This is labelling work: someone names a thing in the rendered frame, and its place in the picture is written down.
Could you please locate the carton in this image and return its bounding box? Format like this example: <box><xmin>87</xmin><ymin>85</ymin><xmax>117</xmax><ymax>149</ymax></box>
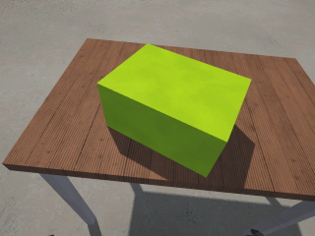
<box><xmin>97</xmin><ymin>43</ymin><xmax>251</xmax><ymax>178</ymax></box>

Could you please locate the table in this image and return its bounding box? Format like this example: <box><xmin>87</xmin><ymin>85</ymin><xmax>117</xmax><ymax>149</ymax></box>
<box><xmin>2</xmin><ymin>38</ymin><xmax>315</xmax><ymax>236</ymax></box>

